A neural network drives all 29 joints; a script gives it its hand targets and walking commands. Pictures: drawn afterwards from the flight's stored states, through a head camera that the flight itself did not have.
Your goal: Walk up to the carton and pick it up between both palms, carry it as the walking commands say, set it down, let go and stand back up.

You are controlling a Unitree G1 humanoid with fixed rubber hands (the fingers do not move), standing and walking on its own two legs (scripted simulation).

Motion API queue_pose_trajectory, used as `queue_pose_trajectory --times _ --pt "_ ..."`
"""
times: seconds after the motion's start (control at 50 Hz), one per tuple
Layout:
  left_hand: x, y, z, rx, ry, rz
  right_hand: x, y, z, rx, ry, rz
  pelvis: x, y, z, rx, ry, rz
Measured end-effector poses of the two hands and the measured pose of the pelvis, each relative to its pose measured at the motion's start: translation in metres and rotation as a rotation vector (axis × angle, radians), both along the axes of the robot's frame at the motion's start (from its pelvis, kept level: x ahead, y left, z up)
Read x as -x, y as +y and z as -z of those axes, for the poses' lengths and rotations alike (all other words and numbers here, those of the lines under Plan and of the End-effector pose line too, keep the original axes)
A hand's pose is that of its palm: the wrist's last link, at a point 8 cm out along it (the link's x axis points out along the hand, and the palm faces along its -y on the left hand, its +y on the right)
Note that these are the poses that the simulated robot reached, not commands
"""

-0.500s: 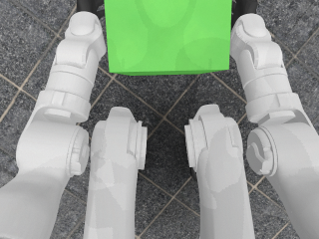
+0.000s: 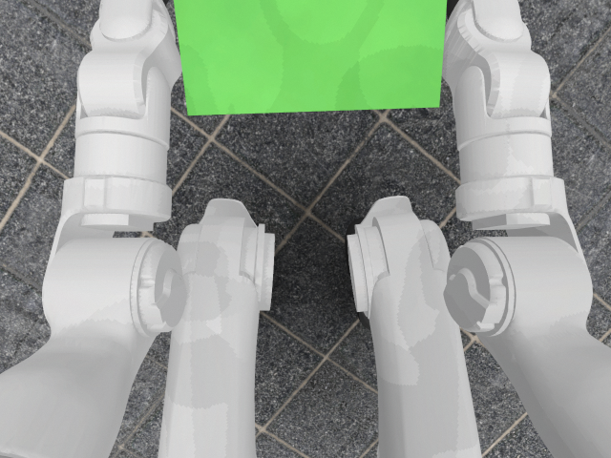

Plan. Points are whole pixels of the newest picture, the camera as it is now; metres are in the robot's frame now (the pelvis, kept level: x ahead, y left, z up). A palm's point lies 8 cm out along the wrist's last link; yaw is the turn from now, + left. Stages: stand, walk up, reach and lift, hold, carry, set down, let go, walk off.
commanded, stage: reach and lift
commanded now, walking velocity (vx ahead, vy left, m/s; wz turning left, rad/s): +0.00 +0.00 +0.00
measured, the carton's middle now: (309, 4) +0.54 +0.00 -0.19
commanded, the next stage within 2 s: none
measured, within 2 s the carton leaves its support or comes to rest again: neither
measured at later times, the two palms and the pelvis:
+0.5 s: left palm out of the picture +0.51 +0.15 -0.05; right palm out of the picture +0.50 -0.13 -0.05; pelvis -0.03 +0.01 +0.04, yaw +0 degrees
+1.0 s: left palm out of the picture +0.50 +0.15 +0.01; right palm out of the picture +0.49 -0.14 +0.01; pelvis -0.02 +0.00 +0.10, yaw +0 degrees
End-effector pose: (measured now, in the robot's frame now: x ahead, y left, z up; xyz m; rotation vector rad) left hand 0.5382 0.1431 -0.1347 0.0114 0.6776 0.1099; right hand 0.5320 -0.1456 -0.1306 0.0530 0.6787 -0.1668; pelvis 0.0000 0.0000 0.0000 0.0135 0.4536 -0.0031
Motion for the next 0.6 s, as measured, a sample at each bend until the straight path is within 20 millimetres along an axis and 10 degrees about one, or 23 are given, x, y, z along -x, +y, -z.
queue_pose_trajectory --times 0.6 --pt "0.031 0.006 -0.098 0.015 -0.027 -0.010 0.040 0.007 -0.091 -0.025 -0.030 0.034 0.034 0.005 -0.046 0.034 -0.115 -0.019"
